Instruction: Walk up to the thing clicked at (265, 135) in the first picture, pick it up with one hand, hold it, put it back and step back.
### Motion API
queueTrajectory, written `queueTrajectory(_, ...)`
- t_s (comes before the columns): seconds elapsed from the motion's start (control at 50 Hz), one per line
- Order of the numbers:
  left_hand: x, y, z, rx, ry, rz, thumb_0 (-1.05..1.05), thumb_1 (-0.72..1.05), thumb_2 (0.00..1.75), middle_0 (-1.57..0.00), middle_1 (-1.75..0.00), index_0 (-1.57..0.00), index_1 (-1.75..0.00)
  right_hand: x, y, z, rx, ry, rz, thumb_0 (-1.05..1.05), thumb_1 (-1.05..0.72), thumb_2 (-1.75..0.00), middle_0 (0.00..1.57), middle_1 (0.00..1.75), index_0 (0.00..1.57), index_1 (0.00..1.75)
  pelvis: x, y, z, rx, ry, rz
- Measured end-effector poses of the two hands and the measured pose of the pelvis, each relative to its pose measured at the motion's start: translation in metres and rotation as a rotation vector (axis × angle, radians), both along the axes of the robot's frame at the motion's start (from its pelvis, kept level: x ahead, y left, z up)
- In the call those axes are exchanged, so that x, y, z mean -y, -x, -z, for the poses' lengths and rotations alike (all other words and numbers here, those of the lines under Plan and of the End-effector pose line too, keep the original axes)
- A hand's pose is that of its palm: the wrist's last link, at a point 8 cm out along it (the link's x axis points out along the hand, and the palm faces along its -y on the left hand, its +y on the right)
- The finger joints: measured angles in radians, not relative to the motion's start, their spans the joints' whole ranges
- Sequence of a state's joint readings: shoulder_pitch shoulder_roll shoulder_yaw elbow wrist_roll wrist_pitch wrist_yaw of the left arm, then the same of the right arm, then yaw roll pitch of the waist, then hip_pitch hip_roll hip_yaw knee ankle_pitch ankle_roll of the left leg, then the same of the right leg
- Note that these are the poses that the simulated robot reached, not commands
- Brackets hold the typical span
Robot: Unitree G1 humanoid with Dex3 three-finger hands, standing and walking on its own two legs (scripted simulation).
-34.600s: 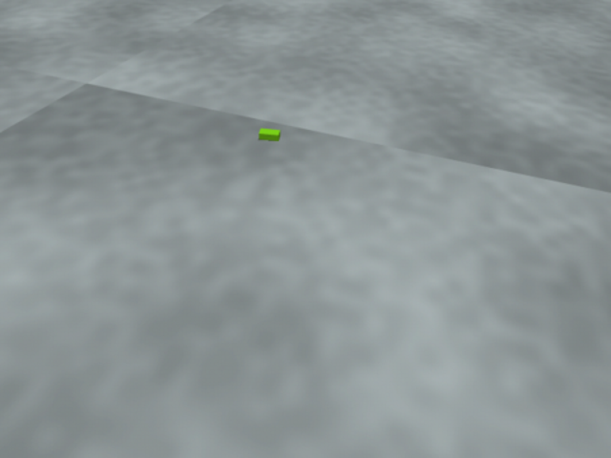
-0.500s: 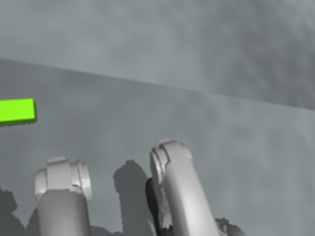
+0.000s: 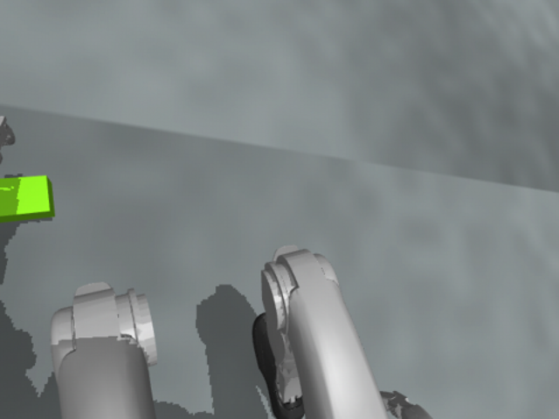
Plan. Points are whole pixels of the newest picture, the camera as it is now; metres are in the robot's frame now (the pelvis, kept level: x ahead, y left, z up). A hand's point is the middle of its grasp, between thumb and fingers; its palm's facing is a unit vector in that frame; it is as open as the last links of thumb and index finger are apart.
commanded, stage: approach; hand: left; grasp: from above
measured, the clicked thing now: (7, 200) +0.47 +0.31 -0.30
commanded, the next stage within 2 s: close in in 0.44 s
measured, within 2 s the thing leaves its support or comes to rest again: neither
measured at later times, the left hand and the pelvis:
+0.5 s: hand out of the picture +0.46 +0.33 -0.17, palm faces -0.45 -0.07 -0.89, open 13.9 cm; pelvis +0.00 -0.01 +0.00, yaw +0 degrees
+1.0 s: hand out of the picture +0.45 +0.31 -0.22, palm faces -0.46 -0.06 -0.89, open 14.1 cm; pelvis -0.01 +0.00 -0.01, yaw -2 degrees
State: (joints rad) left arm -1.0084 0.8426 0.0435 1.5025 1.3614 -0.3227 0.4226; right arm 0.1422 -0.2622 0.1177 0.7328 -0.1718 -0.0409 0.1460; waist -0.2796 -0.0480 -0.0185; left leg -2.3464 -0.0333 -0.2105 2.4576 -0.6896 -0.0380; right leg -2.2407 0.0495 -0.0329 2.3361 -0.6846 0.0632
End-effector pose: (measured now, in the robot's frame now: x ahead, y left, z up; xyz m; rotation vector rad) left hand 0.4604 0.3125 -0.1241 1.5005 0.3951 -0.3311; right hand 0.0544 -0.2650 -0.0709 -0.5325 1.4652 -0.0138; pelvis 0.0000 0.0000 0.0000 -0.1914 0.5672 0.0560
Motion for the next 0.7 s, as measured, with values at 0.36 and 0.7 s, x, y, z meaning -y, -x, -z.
queueTrajectory(0.36, -0.001, -0.003, 0.002, -0.006, -0.063, -0.155, 0.00, -0.49, 0.99, -0.13, -0.99, -0.13, -0.99, 0.003, 0.018, 0.013, -0.007, -0.072, 0.026, 0.01, -0.91, -0.89, 0.20, 0.30, 0.20, 0.30, 0.006, 0.001, 0.004, 0.000, -0.027, 0.012)
queueTrajectory(0.7, -0.002, -0.001, -0.002, -0.059, 0.016, -0.046, 0.00, -0.50, 1.01, -0.12, -1.02, -0.13, -1.01, 0.010, -0.003, -0.008, -0.004, 0.001, -0.017, 0.01, -0.91, -0.89, 0.20, 0.30, 0.20, 0.30, 0.002, 0.000, -0.005, 0.010, 0.002, 0.002)
